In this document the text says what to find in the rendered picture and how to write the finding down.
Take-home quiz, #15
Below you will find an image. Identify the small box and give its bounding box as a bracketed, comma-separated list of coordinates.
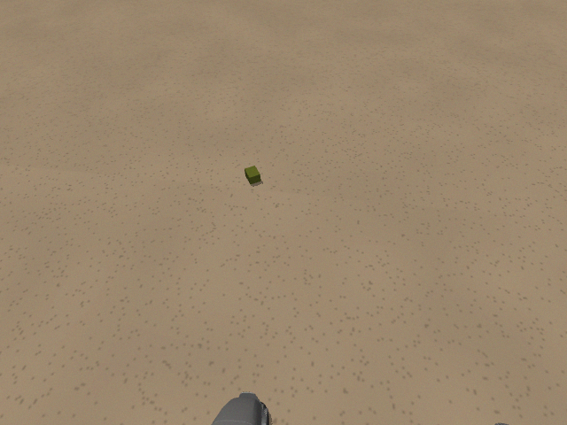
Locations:
[245, 166, 260, 184]

